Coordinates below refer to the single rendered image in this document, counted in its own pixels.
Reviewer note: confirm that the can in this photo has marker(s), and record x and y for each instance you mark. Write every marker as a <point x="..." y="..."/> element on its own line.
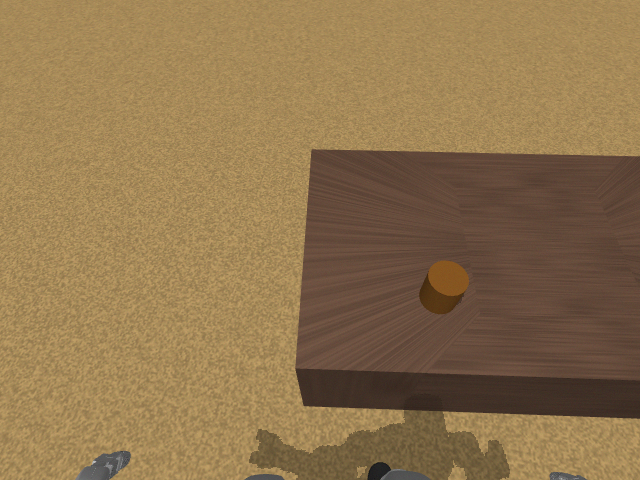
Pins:
<point x="443" y="287"/>

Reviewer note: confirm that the left robot hand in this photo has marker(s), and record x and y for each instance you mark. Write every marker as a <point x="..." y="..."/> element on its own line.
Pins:
<point x="105" y="466"/>

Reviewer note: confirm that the right robot foot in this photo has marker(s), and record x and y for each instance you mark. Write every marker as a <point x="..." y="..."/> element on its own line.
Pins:
<point x="378" y="470"/>

